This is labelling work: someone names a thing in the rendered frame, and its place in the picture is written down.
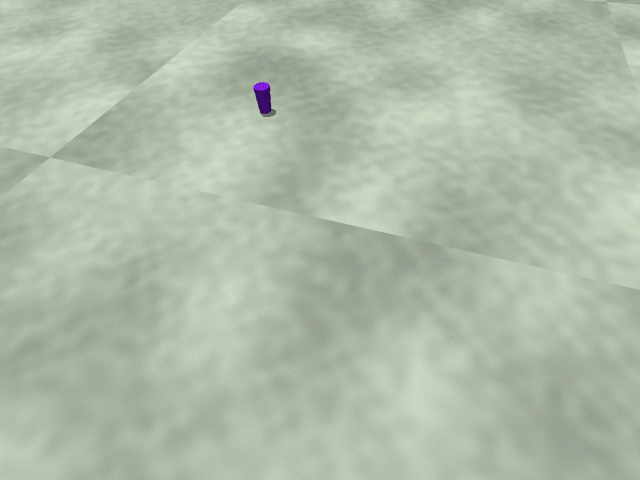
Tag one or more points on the cup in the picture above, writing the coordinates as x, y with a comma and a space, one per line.
262, 92

